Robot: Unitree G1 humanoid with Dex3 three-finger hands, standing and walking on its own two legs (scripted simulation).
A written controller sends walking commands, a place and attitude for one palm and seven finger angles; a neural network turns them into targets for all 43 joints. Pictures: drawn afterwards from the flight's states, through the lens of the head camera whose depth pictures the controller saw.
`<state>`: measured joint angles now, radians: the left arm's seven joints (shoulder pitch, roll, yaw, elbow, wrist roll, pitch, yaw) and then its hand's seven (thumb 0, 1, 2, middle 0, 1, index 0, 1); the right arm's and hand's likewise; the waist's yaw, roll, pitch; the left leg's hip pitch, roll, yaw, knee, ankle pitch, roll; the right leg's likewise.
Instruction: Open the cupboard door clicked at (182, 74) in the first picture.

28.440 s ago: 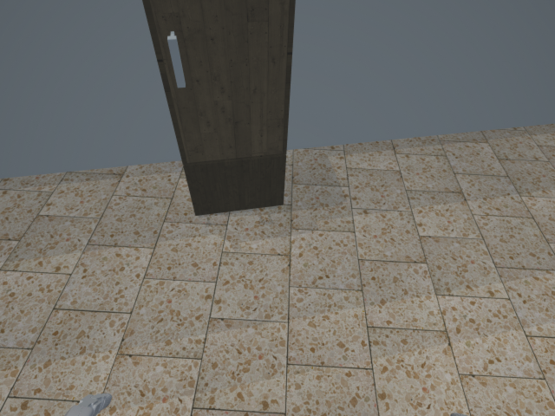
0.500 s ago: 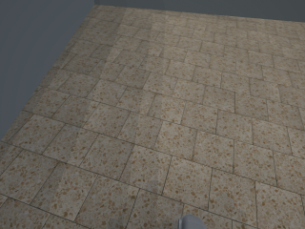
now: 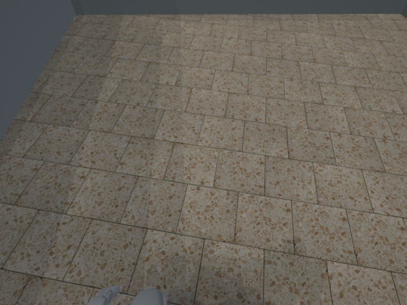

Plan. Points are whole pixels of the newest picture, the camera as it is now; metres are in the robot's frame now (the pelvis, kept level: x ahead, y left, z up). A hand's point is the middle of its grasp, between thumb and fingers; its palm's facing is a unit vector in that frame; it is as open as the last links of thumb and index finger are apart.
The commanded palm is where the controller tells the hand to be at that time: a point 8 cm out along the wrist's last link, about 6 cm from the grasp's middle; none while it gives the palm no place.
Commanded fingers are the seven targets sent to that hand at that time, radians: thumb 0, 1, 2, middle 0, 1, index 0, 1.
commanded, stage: turn to face it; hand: left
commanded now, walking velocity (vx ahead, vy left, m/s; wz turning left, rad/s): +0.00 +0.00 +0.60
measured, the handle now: out of the picture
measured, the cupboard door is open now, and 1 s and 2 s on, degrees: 44 44 44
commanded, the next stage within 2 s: none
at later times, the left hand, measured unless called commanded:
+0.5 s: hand out of the picture +0.10 +0.24 -0.17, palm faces +0.31 -0.91 -0.27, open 7.4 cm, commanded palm none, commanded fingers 0.00 0.90 0.90 -0.20 -0.30 -0.20 -0.30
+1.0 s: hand out of the picture +0.01 +0.17 -0.20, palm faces +0.60 -0.77 -0.22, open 7.4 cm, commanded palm none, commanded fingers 0.00 0.90 0.90 -0.20 -0.30 -0.20 -0.30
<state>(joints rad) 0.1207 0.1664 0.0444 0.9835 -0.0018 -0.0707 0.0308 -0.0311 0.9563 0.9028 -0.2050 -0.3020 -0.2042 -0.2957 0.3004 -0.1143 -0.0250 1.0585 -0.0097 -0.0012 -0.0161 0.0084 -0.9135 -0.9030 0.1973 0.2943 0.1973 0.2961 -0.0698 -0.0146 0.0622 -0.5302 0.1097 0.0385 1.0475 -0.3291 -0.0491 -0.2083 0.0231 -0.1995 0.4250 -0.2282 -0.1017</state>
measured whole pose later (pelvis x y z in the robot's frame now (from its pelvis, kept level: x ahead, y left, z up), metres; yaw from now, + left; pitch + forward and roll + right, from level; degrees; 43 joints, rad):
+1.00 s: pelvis +0.10 -0.02 -0.02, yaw +37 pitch +1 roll +1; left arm 0.23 0.26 0.05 0.92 0.02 0.05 0.01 0.01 0.90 0.90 -0.21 -0.30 -0.20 -0.30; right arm 0.08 -0.24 -0.05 0.88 -0.02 0.02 0.02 0.01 -0.91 -0.90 0.20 0.29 0.20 0.30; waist 0.02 -0.08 0.13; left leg -0.35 -0.01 0.07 0.65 -0.32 0.04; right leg -0.39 -0.13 -0.10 1.02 -0.55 0.08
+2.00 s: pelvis +0.13 -0.04 +0.00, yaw +70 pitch +1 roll -2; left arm 0.13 0.28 0.07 0.88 0.02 0.05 0.01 0.01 0.90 0.90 -0.20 -0.30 -0.20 -0.29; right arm 0.18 -0.20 -0.04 0.92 -0.02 0.02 0.00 0.01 -0.91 -0.90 0.20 0.30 0.20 0.30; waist 0.00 -0.03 0.09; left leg -0.28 -0.03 -0.06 0.48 -0.22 0.04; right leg -0.49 -0.07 0.01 1.01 -0.38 0.10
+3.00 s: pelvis +0.17 -0.03 +0.00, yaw +106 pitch +1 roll -1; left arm 0.11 0.25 0.06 0.86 0.01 0.04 0.01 0.01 0.90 0.90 -0.20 -0.30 -0.20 -0.30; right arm 0.21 -0.21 -0.05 0.93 -0.03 0.04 0.01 0.01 -0.91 -0.90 0.20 0.30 0.20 0.30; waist -0.02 0.00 0.08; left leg -0.30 -0.05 -0.13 0.51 -0.22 0.02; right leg -0.39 -0.03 0.01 0.79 -0.40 0.08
